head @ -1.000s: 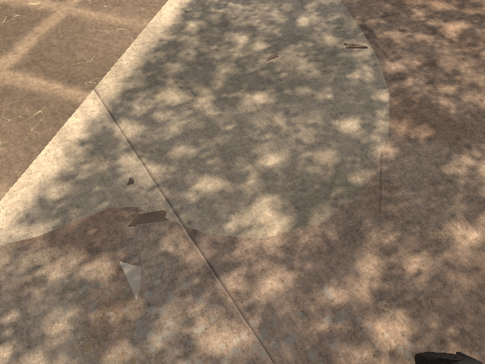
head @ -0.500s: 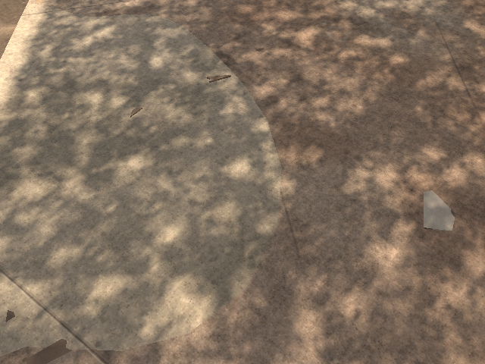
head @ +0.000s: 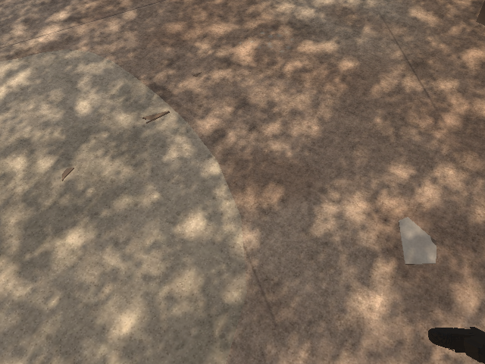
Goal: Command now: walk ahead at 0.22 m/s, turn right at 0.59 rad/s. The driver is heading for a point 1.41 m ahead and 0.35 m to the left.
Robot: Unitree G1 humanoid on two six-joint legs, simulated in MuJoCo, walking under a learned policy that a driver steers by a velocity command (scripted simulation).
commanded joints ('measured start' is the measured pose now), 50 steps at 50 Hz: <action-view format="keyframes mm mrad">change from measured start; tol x32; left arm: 1 0 151 45 -55 -3 7 17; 50 -214 141 38 -75 26 17 28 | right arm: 1 -25 -109 -34 -71 4 -14 7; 50 132 -183 -70 -146 21 90 -8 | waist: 1 -30 -153 -110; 6 7 257 -410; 27 -60 -279 -85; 50 -84 58 -129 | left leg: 1 172 -70 24 -89 4 18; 6 806 388 -484 -141 715 378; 10 468 199 -362 -276 -124 278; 24 284 49 -330 -254 -309 201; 31 -18 -82 -10 592 -459 -16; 42 234 -33 172 50 -355 18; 46 748 313 -365 -164 592 316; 50 558 209 -241 -237 207 316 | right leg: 1 -4 -207 196 34 452 -84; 4 29 -152 179 251 439 -19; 6 -292 38 86 724 -465 90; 23 -58 -66 -81 62 20 96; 27 -13 -510 326 -150 267 -188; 42 86 -424 -91 7 510 -114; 45 -159 -316 -247 320 205 57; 46 -473 -170 -269 617 -412 159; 50 -524 -173 -62 757 -225 148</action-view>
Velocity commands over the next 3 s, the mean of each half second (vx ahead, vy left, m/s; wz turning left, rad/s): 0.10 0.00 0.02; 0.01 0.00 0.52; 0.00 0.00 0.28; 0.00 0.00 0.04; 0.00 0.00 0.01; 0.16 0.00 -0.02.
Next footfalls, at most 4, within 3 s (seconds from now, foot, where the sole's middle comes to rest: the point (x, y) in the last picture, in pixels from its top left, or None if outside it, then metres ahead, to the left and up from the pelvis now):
0.08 left None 0.24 0.12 -0.78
0.48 right None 0.18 -0.10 -0.78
0.90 left None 0.13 0.16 -0.78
1.32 right None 0.23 -0.06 -0.78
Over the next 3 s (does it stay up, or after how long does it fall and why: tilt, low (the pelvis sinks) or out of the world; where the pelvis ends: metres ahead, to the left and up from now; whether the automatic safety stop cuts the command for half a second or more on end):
stays up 0.19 0.08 -0.01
